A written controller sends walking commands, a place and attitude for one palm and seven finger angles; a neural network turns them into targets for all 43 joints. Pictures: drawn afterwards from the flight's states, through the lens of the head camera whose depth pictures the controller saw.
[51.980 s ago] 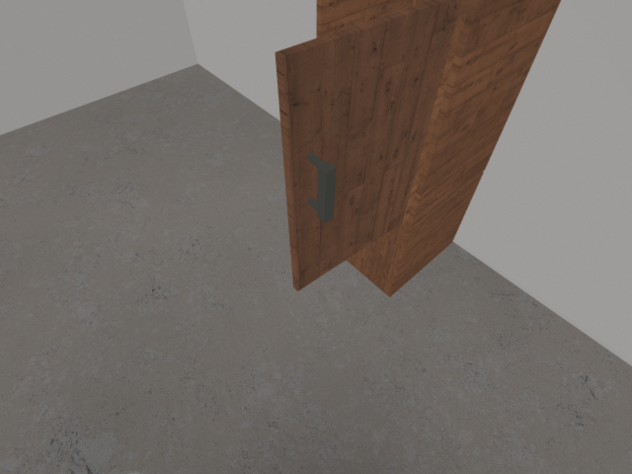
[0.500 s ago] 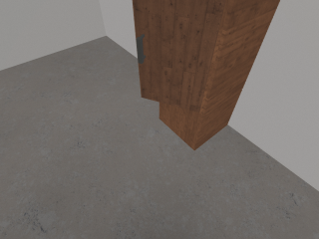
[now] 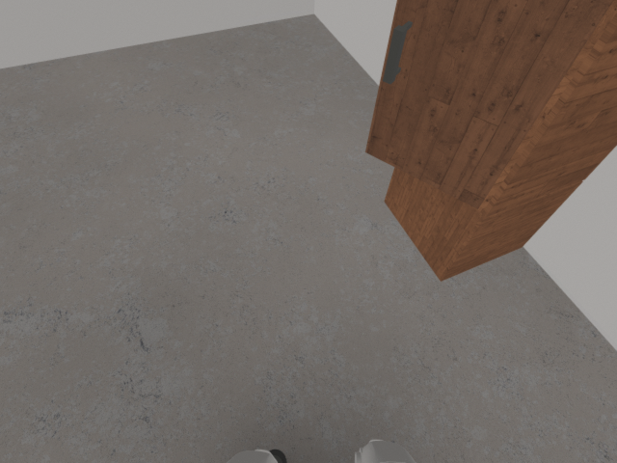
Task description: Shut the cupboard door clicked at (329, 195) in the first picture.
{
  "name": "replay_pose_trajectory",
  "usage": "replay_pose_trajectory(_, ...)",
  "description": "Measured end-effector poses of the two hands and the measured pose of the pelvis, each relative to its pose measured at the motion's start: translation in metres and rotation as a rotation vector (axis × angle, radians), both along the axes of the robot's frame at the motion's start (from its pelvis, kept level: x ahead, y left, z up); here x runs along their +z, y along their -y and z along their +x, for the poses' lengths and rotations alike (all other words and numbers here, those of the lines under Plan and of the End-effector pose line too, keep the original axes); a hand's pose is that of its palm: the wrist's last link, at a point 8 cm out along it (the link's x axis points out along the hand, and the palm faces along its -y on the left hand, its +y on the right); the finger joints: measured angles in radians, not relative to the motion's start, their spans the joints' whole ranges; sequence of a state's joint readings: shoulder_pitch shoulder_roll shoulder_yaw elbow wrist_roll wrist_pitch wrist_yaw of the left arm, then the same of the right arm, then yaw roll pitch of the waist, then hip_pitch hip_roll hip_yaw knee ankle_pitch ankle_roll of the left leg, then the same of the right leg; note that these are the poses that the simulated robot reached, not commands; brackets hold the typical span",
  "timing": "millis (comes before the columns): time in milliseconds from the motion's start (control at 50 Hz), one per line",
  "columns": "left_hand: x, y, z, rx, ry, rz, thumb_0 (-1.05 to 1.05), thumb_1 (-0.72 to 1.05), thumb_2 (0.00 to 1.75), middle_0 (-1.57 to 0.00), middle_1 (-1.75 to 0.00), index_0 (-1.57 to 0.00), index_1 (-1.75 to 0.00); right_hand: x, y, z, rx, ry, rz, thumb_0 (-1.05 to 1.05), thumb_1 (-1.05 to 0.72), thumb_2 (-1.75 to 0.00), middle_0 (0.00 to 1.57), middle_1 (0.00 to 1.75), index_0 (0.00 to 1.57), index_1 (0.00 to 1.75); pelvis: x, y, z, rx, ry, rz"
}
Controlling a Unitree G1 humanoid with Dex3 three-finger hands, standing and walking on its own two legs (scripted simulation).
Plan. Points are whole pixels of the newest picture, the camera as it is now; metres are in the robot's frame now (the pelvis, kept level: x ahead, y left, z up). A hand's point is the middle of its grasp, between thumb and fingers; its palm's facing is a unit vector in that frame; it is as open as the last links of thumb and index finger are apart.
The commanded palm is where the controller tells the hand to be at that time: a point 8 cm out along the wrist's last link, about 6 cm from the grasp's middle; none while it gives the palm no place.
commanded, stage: walk to a spot facing it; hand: left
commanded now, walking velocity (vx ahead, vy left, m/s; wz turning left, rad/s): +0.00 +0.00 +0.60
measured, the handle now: (398, 52) +0.95 -0.17 +0.01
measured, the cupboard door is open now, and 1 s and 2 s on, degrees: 30 30 30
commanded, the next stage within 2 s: turn to face it in 0.84 s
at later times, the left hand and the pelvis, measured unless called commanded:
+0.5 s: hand out of the picture -0.03 +0.20 -0.17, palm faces +0.41 -0.89 -0.22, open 7.4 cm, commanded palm none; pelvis +0.02 +0.00 +0.00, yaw +22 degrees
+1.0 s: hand (121, 443) +0.16 +0.28 -0.16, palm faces +0.52 -0.82 -0.24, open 7.4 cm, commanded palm none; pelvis +0.18 +0.07 -0.02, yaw +31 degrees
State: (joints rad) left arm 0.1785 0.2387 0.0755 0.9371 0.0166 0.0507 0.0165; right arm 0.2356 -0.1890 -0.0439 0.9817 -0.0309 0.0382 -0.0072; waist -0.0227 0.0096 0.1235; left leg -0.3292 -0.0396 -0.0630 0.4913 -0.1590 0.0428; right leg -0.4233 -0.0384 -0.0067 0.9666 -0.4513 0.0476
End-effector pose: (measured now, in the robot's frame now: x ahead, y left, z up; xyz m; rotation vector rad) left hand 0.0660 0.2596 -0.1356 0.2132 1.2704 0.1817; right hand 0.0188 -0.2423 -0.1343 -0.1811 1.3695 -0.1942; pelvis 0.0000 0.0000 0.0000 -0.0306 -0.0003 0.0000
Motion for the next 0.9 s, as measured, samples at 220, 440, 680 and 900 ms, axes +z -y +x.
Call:
replay_pose_trajectory(220, 0.017, 0.021, -0.039, 0.12, 0.091, 0.062, 0.0, 0.91, 0.9, -0.2, -0.3, -0.2, -0.3, -0.008, 0.045, 0.042, 0.11, 0.059, 0.002, 0.0, -0.9, -0.9, 0.2, 0.3, 0.2, 0.3, -0.004, 0.032, -0.013, 0.142, -0.011, 0.033)
replay_pose_trajectory(440, 0.012, 0.03, -0.097, 0.328, 0.044, -0.014, 0.0, 0.9, 0.9, -0.2, -0.3, -0.2, -0.3, 0.014, 0.016, 0.123, 0.338, 0.096, 0.009, 0.0, -0.91, -0.9, 0.2, 0.3, 0.2, 0.3, 0.007, 0.017, 0.009, 0.338, -0.019, 0.046)
replay_pose_trajectory(680, -0.013, -0.024, -0.128, 0.496, -0.102, -0.049, 0.01, 0.91, 0.9, -0.2, -0.3, -0.2, -0.3, 0.013, -0.096, 0.214, 0.539, 0.23, 0.022, 0.0, -0.9, -0.9, 0.2, 0.3, 0.2, 0.3, -0.007, -0.043, 0.052, 0.44, -0.008, 0.037)
replay_pose_trajectory(900, 0.011, -0.062, 0.02, 0.47, 0.136, 0.014, 0.01, 0.91, 0.9, -0.19, -0.29, -0.19, -0.3, -0.021, -0.103, 0.213, 0.479, -0.026, 0.081, 0.0, -0.9, -0.9, 0.21, 0.3, 0.21, 0.3, -0.008, -0.064, 0.138, 0.499, 0.012, 0.066)
